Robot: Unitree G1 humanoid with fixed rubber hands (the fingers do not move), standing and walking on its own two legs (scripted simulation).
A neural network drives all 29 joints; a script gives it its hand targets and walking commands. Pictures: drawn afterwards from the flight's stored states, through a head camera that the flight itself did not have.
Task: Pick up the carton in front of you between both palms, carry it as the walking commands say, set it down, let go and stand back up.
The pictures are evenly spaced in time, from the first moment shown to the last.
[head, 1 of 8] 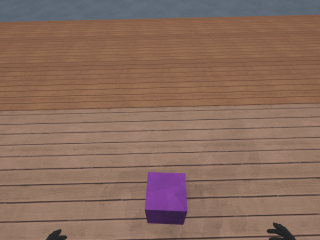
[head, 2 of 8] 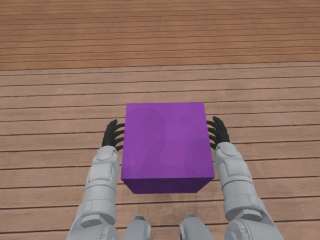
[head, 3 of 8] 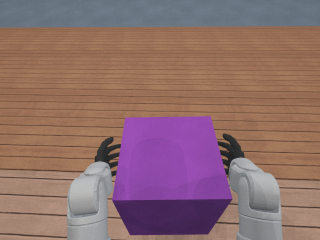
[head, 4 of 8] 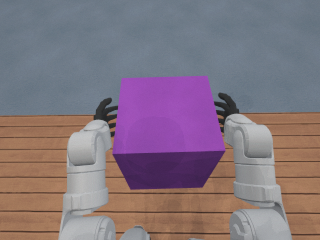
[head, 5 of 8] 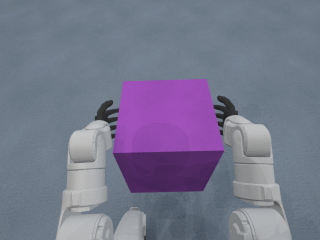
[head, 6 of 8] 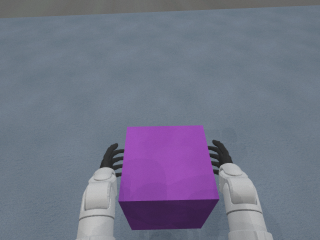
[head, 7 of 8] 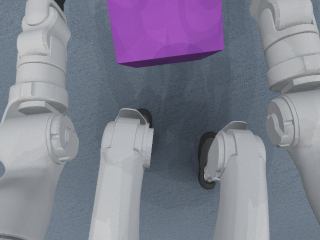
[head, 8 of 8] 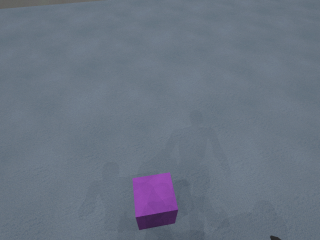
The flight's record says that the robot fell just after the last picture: no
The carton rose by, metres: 0.69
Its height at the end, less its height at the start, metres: -0.32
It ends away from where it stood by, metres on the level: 5.61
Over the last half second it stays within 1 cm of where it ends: yes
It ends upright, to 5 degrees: yes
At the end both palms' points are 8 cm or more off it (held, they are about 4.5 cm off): yes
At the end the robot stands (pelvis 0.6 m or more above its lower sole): yes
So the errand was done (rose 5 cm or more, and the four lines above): yes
